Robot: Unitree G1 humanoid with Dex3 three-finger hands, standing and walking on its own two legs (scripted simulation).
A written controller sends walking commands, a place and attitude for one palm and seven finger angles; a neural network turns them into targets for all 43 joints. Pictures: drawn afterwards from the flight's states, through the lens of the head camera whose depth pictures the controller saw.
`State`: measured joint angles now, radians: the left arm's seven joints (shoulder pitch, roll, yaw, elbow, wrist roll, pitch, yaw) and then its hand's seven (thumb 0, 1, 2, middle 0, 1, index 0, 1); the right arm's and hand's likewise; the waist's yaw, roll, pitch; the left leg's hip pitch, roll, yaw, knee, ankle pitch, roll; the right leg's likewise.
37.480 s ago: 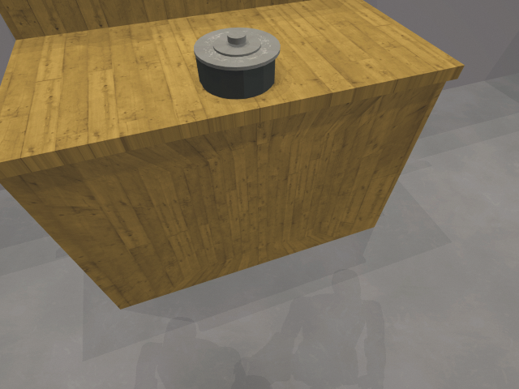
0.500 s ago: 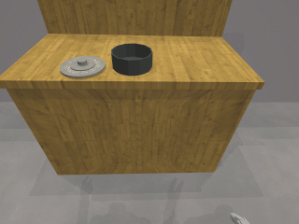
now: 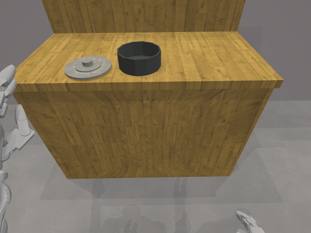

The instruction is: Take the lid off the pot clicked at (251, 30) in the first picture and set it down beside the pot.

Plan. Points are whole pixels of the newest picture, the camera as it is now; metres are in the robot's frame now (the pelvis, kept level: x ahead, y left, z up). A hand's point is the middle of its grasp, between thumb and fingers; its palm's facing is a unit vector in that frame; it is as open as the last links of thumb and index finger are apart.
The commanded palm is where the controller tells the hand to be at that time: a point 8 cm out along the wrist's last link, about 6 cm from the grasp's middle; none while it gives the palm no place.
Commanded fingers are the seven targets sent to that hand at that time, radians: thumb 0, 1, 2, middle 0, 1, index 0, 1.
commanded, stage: stop stepping back and stand still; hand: left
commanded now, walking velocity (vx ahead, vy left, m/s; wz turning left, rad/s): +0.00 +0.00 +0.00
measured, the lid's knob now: (87, 62) +0.76 +0.36 +0.10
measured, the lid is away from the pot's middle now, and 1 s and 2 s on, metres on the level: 0.23 0.23 0.23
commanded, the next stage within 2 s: let the arm hang, fingers relaxed in 0.46 s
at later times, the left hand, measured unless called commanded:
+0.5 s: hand out of the picture -0.01 +0.21 -0.16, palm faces +0.01 -0.97 -0.26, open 7.1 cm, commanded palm none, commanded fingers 0.00 0.90 0.90 -0.20 -0.30 -0.20 -0.30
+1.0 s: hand out of the picture +0.07 +0.17 -0.16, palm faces +0.01 -0.98 -0.21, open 7.3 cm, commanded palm none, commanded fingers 0.00 0.90 0.90 -0.20 -0.30 -0.20 -0.30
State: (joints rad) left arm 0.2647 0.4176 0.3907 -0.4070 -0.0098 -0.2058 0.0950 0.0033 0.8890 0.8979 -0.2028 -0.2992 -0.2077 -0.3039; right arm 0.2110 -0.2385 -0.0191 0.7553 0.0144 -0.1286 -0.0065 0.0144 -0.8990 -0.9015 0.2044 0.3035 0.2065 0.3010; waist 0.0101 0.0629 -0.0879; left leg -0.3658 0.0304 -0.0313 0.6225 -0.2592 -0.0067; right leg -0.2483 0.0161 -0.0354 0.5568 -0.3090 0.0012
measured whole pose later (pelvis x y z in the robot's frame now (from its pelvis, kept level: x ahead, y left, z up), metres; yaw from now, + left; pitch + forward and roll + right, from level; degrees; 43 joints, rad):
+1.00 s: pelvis +0.04 -0.01 +0.01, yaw -1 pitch +0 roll +0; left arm 0.23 0.16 0.01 1.12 0.00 0.00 0.04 0.01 0.93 0.90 -0.20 -0.30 -0.20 -0.30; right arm 0.28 -0.15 -0.03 1.12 -0.01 0.01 -0.04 0.01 -0.91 -0.90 0.20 0.30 0.20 0.30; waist -0.03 0.01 0.02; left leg -0.19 0.03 0.05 0.47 -0.27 0.00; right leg -0.12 0.00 -0.02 0.42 -0.31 0.00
